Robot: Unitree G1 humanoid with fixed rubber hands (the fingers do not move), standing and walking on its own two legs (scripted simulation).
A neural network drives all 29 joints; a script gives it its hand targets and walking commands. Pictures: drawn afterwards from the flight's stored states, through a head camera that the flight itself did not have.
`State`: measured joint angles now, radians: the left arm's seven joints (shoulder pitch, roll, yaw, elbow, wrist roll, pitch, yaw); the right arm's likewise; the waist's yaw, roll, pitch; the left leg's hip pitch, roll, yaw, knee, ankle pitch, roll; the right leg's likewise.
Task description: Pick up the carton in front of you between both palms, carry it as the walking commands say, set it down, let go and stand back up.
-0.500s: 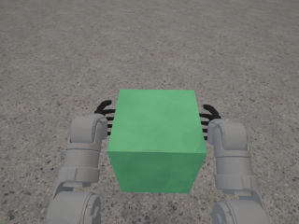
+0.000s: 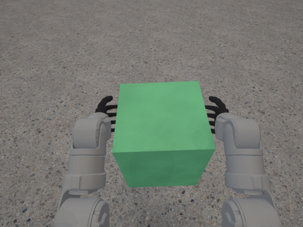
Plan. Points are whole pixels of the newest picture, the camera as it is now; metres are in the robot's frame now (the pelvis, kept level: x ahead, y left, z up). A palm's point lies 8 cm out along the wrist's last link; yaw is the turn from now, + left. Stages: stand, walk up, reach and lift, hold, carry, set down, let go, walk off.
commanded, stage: carry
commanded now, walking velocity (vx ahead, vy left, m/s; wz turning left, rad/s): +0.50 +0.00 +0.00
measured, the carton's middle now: (160, 138) +0.37 -0.02 +0.04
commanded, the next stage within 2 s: none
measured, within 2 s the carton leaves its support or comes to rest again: neither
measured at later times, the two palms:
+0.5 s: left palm (99, 64) +0.63 +0.19 +0.13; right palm (184, 63) +0.63 -0.11 +0.13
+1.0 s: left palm (119, 45) +0.83 +0.14 +0.10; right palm (186, 45) +0.83 -0.15 +0.10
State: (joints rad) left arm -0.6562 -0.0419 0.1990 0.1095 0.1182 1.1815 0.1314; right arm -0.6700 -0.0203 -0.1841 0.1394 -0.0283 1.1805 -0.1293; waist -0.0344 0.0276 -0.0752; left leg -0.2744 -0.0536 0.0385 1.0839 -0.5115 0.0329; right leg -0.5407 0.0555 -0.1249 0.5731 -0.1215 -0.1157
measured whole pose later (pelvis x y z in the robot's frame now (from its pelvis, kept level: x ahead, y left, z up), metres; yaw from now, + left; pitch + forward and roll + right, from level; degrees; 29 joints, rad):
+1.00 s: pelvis +0.56 +0.00 +0.02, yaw +1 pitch +4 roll +0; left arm -0.22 -0.14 0.10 -0.18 0.15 1.23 0.12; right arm -0.20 0.14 -0.14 -0.24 -0.14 1.23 -0.11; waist 0.00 0.02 -0.14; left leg -0.36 0.06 0.06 1.04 -0.47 0.00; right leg -0.37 -0.03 -0.21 0.48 -0.19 -0.06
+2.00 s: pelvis +0.92 +0.02 +0.02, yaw -1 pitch +4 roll +0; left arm -0.22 -0.14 0.12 -0.13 0.17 1.18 0.14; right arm -0.22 0.14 -0.11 -0.14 -0.17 1.18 -0.12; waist 0.00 0.00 -0.16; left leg -0.26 0.08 0.18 0.55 -0.34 -0.01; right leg -0.27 -0.06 -0.16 0.56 -0.34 0.01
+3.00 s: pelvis +0.86 +0.02 +0.02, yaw -1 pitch +2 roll +0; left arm -0.23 -0.14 0.17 0.21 0.25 0.74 0.04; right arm -0.22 0.14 -0.17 0.21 -0.25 0.74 -0.05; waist 0.00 0.00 -0.12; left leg -0.30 0.07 0.18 0.53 -0.25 0.01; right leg -0.30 -0.07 -0.16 0.53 -0.26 -0.01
